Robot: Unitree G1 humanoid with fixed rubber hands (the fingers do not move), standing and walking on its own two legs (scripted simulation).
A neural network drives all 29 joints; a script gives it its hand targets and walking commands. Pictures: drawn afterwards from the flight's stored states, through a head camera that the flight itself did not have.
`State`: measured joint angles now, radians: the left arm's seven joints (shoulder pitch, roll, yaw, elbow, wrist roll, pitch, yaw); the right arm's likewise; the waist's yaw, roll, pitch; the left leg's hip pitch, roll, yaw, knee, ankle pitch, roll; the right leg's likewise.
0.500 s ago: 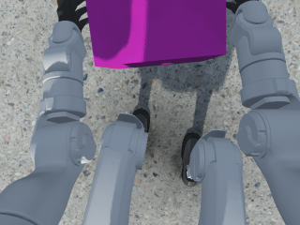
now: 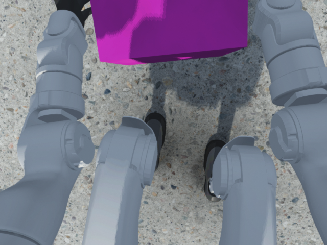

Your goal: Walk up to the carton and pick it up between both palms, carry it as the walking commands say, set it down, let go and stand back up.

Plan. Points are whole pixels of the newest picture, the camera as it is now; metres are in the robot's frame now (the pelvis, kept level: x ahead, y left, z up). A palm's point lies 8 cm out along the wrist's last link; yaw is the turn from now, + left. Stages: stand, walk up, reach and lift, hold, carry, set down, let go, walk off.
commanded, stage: set down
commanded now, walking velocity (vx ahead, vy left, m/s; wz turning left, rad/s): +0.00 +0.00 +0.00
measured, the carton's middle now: out of the picture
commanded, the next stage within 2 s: none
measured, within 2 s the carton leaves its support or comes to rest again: rests again in 0.44 s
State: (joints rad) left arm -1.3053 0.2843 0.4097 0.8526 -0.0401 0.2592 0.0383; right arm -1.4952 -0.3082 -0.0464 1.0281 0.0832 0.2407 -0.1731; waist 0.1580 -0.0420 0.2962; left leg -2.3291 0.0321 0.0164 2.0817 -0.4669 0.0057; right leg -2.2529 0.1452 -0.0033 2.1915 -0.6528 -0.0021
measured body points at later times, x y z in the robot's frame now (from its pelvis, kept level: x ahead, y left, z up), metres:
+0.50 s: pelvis -0.01 +0.00 +0.00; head +0.37 +0.03 +0.24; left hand +0.49 +0.28 -0.19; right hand +0.58 -0.07 -0.19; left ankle +0.14 +0.12 -0.35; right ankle +0.08 -0.10 -0.35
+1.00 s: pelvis -0.01 +0.00 -0.01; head +0.36 +0.03 +0.23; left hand +0.49 +0.28 -0.19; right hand +0.58 -0.07 -0.19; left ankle +0.14 +0.12 -0.35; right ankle +0.08 -0.10 -0.35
